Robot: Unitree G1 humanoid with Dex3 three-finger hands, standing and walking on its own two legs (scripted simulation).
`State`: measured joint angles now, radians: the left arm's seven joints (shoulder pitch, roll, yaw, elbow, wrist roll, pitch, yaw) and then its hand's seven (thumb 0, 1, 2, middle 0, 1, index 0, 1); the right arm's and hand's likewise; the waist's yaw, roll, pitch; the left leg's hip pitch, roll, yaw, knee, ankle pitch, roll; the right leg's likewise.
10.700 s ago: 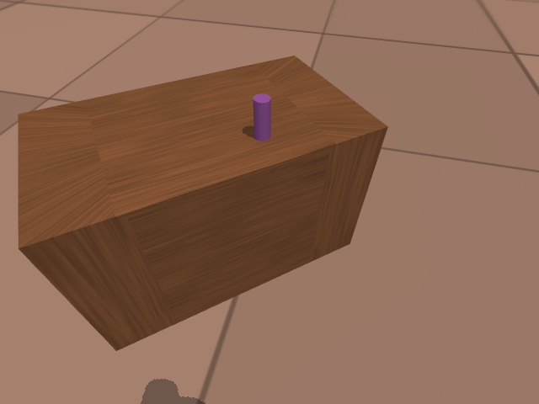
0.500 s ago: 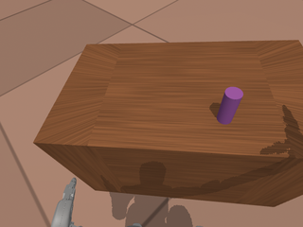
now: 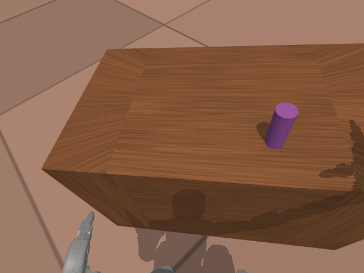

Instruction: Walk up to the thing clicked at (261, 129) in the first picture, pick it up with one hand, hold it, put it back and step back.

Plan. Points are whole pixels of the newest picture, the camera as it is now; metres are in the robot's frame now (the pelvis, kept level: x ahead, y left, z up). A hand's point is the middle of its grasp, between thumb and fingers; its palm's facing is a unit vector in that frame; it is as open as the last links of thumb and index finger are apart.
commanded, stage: go down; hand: right
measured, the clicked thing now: (279, 127) +0.49 -0.18 -0.01
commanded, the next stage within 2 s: approach in 0.82 s
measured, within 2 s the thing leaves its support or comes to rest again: neither
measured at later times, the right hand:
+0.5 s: hand out of the picture +0.41 -0.38 +0.12, palm faces +0.17 +0.99 -0.01, open 17.3 cm
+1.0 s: hand out of the picture +0.41 -0.37 +0.11, palm faces +0.16 +0.99 +0.01, open 17.4 cm
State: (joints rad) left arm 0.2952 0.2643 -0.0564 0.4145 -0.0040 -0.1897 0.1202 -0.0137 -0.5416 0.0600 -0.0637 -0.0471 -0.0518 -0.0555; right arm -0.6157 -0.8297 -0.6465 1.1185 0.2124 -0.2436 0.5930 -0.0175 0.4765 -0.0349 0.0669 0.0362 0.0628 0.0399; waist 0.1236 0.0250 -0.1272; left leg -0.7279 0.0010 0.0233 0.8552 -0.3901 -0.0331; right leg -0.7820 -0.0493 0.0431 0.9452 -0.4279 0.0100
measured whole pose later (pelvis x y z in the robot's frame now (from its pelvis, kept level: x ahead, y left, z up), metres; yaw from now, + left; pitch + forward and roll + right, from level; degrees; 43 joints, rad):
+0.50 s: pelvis +0.00 +0.00 -0.01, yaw +0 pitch +17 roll +4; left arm 0.29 0.27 -0.07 0.39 0.00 -0.17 0.11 -0.01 -0.54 0.06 -0.06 -0.05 -0.05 -0.05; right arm -0.68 -0.90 -0.65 1.16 0.18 -0.24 0.60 -0.02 0.50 -0.04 0.06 0.04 0.06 0.04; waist 0.14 0.02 -0.13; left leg -0.77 -0.01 0.03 0.89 -0.41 -0.03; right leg -0.83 -0.05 0.05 0.99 -0.45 0.01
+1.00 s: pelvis +0.00 +0.00 +0.00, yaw +0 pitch +16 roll +4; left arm 0.30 0.27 -0.06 0.35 -0.01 -0.17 0.10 -0.01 -0.54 0.05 -0.06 -0.04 -0.05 -0.05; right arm -0.65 -0.88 -0.65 1.16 0.19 -0.23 0.61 -0.02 0.52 -0.04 0.06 0.04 0.06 0.04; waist 0.14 0.02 -0.13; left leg -0.76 0.00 0.03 0.88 -0.40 -0.03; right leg -0.82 -0.05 0.05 0.98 -0.44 0.01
